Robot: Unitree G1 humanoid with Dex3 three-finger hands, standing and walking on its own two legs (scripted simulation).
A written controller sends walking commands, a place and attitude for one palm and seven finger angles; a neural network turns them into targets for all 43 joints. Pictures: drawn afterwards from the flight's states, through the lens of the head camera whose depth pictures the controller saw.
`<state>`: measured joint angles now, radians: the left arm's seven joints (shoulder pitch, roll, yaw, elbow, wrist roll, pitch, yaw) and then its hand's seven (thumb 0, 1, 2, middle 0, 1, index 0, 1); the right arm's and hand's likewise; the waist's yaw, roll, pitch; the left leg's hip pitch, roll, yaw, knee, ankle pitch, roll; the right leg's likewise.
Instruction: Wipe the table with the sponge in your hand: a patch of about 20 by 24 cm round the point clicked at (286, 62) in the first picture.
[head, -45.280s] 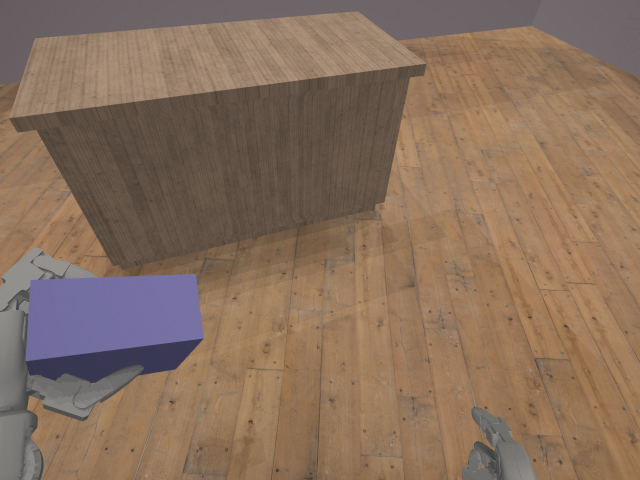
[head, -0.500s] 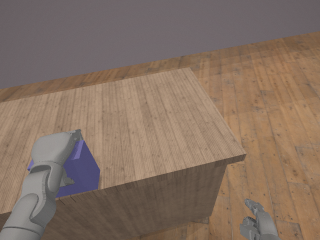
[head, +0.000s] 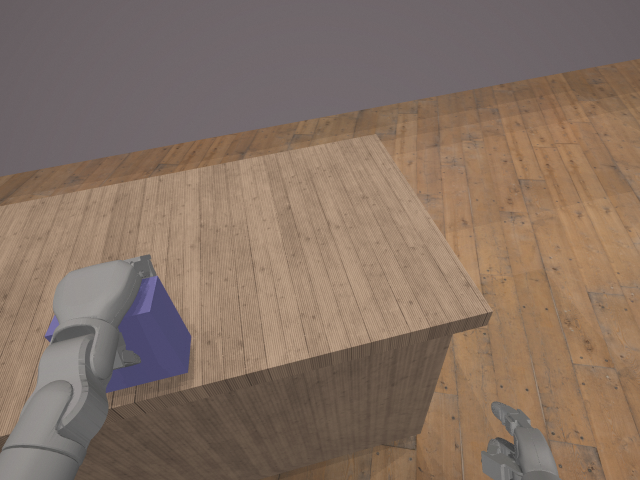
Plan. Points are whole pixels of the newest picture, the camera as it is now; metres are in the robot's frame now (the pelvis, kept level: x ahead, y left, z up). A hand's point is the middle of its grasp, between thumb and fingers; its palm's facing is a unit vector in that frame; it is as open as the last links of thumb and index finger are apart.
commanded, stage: move the sponge above the wiping area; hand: left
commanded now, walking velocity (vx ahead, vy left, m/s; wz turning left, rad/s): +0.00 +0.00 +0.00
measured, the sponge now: (134, 346) +0.25 +0.31 +0.02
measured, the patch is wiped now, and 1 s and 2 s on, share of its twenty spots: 0.00 0.00 0.20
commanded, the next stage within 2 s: lower the sponge onto the table in 0.26 s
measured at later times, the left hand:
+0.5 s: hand (115, 323) +0.25 +0.31 +0.08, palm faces -0.05 -0.07 -1.00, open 10.7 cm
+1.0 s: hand (127, 330) +0.25 +0.29 +0.07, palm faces -0.06 -0.08 -1.00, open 10.7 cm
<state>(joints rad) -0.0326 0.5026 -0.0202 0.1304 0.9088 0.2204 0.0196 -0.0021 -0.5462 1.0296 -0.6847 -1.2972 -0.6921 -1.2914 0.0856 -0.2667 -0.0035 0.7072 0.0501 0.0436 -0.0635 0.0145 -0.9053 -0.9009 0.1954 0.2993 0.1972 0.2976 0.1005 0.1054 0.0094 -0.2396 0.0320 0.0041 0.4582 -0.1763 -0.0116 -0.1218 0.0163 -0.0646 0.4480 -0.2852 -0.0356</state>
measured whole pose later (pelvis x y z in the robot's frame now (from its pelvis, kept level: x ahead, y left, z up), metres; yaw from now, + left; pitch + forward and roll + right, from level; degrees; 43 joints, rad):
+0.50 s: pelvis +0.00 +0.00 +0.00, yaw +1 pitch -3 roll +0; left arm -0.01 0.51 -0.03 0.08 0.90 0.23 -0.02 0.00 -0.55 1.03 -0.68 -1.30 -0.69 -1.29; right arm 0.06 -0.26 0.01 0.70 0.05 0.05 -0.06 0.01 -0.91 -0.90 0.20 0.30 0.20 0.30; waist 0.11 0.11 0.01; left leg -0.22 0.03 -0.01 0.45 -0.17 -0.01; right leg -0.09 0.01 -0.07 0.42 -0.28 -0.03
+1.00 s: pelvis +0.00 +0.00 +0.00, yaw +0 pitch -3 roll -1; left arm -0.01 0.48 -0.04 0.12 0.92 0.20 0.02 0.00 -0.55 1.03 -0.68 -1.30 -0.69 -1.29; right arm 0.08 -0.26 0.00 0.71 0.05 0.05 -0.06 0.01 -0.91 -0.90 0.20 0.30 0.20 0.30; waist 0.11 0.11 0.01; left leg -0.24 0.03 0.00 0.45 -0.17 -0.01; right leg -0.11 0.02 -0.07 0.44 -0.27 -0.03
